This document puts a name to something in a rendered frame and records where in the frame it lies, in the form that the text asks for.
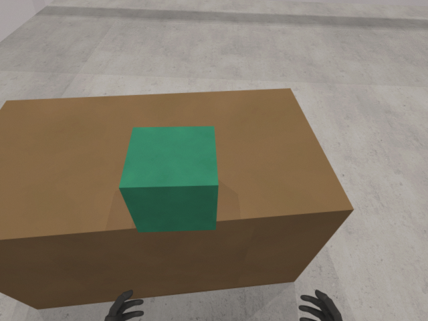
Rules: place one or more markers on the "pedestal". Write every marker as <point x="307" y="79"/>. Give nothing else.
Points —
<point x="67" y="237"/>

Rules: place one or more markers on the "left robot hand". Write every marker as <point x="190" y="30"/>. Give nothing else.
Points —
<point x="117" y="309"/>

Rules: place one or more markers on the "carton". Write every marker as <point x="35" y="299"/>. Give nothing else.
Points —
<point x="169" y="180"/>

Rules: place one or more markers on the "right robot hand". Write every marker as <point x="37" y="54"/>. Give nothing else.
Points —
<point x="328" y="312"/>

